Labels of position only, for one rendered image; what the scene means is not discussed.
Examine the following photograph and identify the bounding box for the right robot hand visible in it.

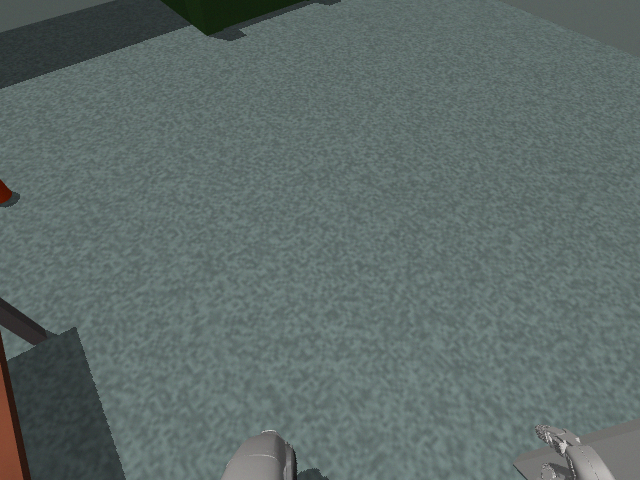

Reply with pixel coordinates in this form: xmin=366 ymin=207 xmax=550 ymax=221
xmin=535 ymin=424 xmax=616 ymax=480

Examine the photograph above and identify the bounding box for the coffee table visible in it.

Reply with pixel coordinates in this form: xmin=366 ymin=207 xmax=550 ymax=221
xmin=0 ymin=298 xmax=48 ymax=480

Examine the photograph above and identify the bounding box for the armchair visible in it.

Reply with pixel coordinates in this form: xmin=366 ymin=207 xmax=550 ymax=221
xmin=161 ymin=0 xmax=310 ymax=36

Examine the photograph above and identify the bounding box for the can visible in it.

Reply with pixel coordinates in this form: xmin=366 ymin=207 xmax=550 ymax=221
xmin=0 ymin=180 xmax=12 ymax=204

